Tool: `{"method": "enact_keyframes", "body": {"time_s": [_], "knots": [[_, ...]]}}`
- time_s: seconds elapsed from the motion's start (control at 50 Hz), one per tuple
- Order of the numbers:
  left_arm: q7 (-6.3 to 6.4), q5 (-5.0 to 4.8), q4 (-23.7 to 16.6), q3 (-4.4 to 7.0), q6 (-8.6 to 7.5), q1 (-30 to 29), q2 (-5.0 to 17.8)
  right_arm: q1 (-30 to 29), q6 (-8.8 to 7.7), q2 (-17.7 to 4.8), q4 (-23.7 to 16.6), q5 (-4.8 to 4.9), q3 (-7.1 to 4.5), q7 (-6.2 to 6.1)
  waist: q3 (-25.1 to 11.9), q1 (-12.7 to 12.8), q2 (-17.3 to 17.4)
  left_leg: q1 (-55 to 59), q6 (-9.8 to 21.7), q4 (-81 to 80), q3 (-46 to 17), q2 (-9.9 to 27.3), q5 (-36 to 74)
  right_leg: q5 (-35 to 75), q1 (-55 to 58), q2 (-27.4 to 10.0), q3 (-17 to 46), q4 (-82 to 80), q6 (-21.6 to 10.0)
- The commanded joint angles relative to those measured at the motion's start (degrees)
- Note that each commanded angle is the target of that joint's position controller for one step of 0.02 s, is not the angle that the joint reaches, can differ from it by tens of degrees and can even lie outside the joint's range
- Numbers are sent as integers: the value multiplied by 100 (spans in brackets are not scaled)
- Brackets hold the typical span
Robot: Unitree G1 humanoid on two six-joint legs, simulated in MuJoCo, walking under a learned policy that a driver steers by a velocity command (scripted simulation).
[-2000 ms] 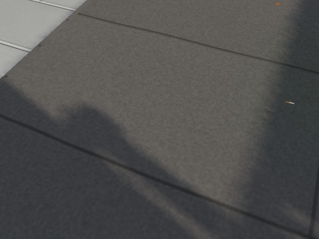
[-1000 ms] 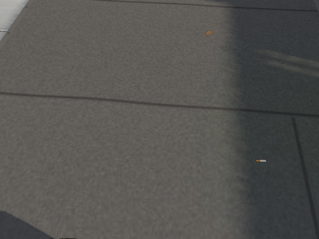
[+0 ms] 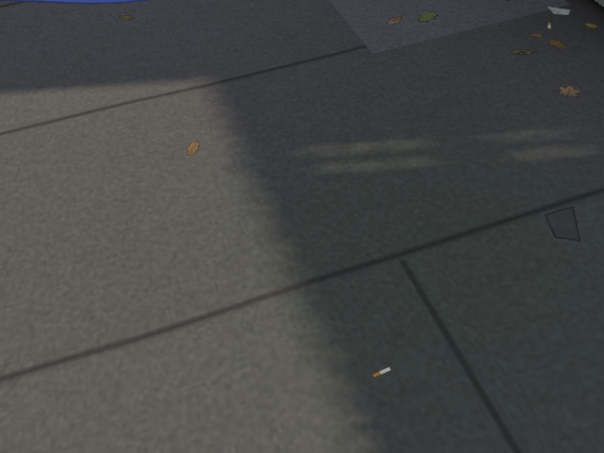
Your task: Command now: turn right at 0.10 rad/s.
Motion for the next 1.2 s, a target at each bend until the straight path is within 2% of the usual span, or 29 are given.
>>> {"method": "enact_keyframes", "body": {"time_s": [0.02,0.04,0.06,0.08,0.1,0.12,0.14,0.18,0.34,0.5,0.76,0.98,1.0,1.02,1.04,1.06,1.08,1.1,1.12,1.14,1.16,1.18,1.2], "knots": [[19,-68,-299,162,-181,-418,726,-59,-92,-355,-263,7,-74,-2,-373,-97,-1058,310,-105,-311,-87,86,303,2441,270,-1132,996,-720,-786],[13,-106,-246,155,-171,-369,697,-15,-112,-327,-221,10,-48,14,-446,-121,-953,582,-99,-843,-63,89,975,2489,351,-1040,911,-593,-686],[7,-124,-186,159,-171,-229,686,-38,-119,-401,-204,-8,-45,21,-514,-63,-828,842,-75,-1119,-143,143,1725,2103,396,-908,876,-534,-526],[-6,-93,-139,155,-179,-122,672,-32,-111,-539,-212,-17,-54,19,-523,19,-673,1046,-22,-1193,-254,280,2357,1491,325,-756,843,-489,-385],[-39,-50,-115,172,-188,77,722,-9,-90,-809,-150,21,-115,5,-374,205,-274,1131,113,-1001,-200,306,2341,1098,60,-587,780,-574,-296],[-31,-55,-87,171,-176,14,734,-18,-77,-756,-58,59,-136,18,-257,128,-78,843,207,-990,-147,189,1748,890,140,-447,587,-576,-206],[-16,-72,-62,179,-165,-162,770,-11,-78,-563,-24,36,-93,29,-158,14,-174,767,195,-1122,-158,154,1570,768,144,-433,533,-500,-183],[22,-90,-58,172,-121,-269,676,-82,-100,-493,68,-2,-64,6,-117,39,-70,772,137,-1214,-177,156,1674,894,128,-429,496,-472,-191],[56,-98,272,205,-104,-191,612,-3,-132,-490,446,28,-48,-98,-111,6,-231,865,123,-1226,-141,128,1486,873,167,-353,391,-531,-144],[94,-118,725,211,-135,-52,622,73,-112,-437,819,44,-37,-148,-35,-2,-295,893,147,-1261,-109,83,1434,856,177,-313,318,-594,-94],[140,-150,1392,155,-151,118,581,249,-80,-315,1295,57,-15,-200,85,16,-243,889,154,-1338,-53,12,1403,801,179,-268,228,-695,-75],[152,-167,1779,100,-141,231,514,452,-73,-211,1535,64,23,-225,140,41,-237,857,163,-1367,-27,-22,1394,794,183,-235,163,-744,-67],[160,-170,1852,95,-130,332,493,569,-66,-142,1604,69,40,-229,14,47,-289,890,174,-1318,81,-114,885,142,234,-198,143,-814,-93],[176,-209,1881,132,-108,378,595,586,-59,-136,1623,105,33,-239,94,84,-385,730,221,-1092,254,-275,119,-963,163,-178,193,-882,-190],[184,-247,1881,184,-98,424,753,530,-68,-148,1578,127,24,-245,276,133,-558,430,283,-793,385,-395,-582,-2064,-6,-320,438,-1043,-351],[183,-269,1876,220,-116,532,863,401,-110,-132,1491,125,28,-238,500,213,-763,17,335,-428,442,-433,-885,-2879,-109,-647,908,-1342,-557],[171,-289,1902,269,-164,725,1015,275,-187,-23,1391,133,52,-208,621,292,-1098,-346,370,106,506,-427,-724,-3395,-45,-1143,1615,-1718,-829],[164,-304,1922,325,-224,817,1148,200,-275,70,1320,155,75,-159,743,329,-1338,-454,451,633,340,-259,-476,-3508,-183,-1611,2312,-2011,-1120],[161,-294,1884,330,-287,742,1119,192,-357,30,1285,192,56,-106,844,276,-1307,-631,562,958,155,-88,-489,-3308,-233,-1849,2626,-2138,-1276],[147,-291,1826,320,-347,586,1052,230,-429,20,1262,231,46,-54,887,184,-1261,-759,676,1008,35,38,-676,-2990,-165,-1929,2650,-2103,-1291],[133,-332,1745,308,-383,390,993,320,-495,10,1258,258,39,-12,851,56,-1148,-618,789,609,9,115,-745,-2616,-134,-1857,2400,-2000,-1178],[120,-395,1655,303,-388,94,976,574,-549,17,1344,261,23,16,762,-158,-1032,34,876,-189,130,73,-472,-2204,-366,-1602,1901,-1824,-971],[103,-432,1586,297,-365,-155,957,1052,-576,41,1577,234,-15,28,597,-399,-875,1088,857,-957,422,-172,309,-1793,-821,-1204,1308,-1486,-771]]}}
Keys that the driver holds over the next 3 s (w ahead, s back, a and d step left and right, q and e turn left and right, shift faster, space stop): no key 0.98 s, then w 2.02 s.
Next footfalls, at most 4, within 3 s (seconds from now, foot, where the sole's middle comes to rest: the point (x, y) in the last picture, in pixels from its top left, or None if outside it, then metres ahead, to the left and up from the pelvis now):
1.70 right None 0.44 -0.08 -0.77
2.24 left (258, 355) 0.75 0.17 -0.77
2.78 right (344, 249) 1.06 -0.06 -0.77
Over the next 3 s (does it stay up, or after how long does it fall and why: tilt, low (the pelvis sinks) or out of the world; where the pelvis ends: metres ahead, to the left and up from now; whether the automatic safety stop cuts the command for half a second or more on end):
stays up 1.00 0.02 0.01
